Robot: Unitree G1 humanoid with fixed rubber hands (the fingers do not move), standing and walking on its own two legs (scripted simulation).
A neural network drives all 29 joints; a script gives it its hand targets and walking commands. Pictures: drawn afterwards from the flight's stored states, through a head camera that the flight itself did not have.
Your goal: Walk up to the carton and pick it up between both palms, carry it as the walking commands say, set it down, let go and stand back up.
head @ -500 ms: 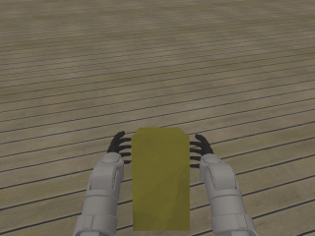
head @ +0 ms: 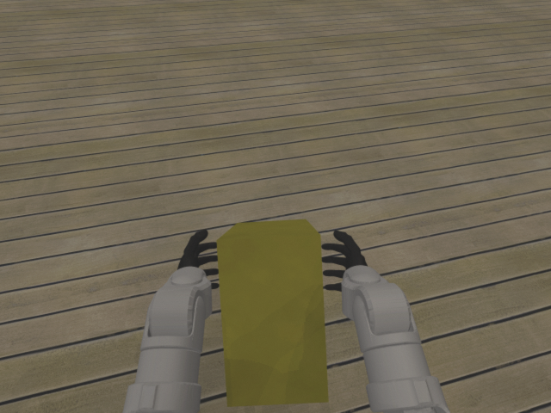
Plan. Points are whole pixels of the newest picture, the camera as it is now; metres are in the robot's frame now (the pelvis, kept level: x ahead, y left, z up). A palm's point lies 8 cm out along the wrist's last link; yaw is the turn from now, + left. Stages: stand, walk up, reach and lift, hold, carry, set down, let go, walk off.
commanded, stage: carry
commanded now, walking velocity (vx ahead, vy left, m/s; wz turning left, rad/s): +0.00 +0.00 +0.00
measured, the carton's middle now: (274, 295) +0.34 +0.01 -0.08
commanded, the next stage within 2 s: none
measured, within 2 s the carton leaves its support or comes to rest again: neither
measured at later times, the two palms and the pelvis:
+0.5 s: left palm (195, 204) +0.44 +0.15 +0.05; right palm (331, 200) +0.45 -0.09 +0.05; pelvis +0.15 +0.01 +0.01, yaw +2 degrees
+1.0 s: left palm (185, 170) +0.57 +0.19 +0.02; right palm (302, 179) +0.55 -0.05 +0.01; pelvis +0.25 +0.06 -0.01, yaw +0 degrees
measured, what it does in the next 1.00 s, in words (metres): walks ahead: right foot, then right foot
